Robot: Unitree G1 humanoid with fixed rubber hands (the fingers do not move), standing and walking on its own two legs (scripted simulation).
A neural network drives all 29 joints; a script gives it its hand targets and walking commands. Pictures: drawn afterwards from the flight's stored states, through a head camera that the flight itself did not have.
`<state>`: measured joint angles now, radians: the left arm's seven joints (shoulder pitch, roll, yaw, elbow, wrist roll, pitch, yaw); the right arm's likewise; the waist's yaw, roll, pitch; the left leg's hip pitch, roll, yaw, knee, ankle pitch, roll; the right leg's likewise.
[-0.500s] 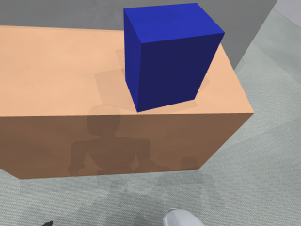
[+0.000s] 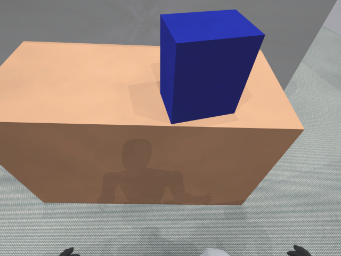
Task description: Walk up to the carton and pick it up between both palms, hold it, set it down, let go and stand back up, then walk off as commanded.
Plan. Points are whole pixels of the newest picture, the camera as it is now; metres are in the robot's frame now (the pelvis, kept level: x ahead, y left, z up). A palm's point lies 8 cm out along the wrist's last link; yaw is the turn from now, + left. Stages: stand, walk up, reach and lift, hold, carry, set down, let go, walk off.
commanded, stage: walk off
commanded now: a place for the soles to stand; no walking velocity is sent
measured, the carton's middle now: (201, 69) +0.61 -0.09 +0.10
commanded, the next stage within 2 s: none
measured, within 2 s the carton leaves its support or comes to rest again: neither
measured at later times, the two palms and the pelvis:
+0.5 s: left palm out of the picture +0.04 +0.27 -0.10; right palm out of the picture +0.05 -0.37 -0.06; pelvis -0.02 -0.04 +0.01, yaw -2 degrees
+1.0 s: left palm out of the picture +0.05 +0.32 -0.09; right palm out of the picture -0.04 -0.30 -0.04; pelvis -0.02 -0.01 +0.03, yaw -1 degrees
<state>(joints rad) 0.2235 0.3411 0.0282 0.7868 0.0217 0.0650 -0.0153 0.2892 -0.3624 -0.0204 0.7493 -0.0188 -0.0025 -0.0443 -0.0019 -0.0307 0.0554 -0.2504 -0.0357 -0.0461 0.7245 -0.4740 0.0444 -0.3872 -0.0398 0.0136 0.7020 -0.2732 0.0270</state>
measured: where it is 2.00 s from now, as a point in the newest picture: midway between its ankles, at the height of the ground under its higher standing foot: outside the picture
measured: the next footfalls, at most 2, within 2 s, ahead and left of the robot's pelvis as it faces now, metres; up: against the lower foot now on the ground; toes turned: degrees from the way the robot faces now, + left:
right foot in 0.44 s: +0.03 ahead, -0.18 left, +0.00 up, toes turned -1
left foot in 0.74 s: +0.03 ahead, +0.08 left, +0.00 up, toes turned -2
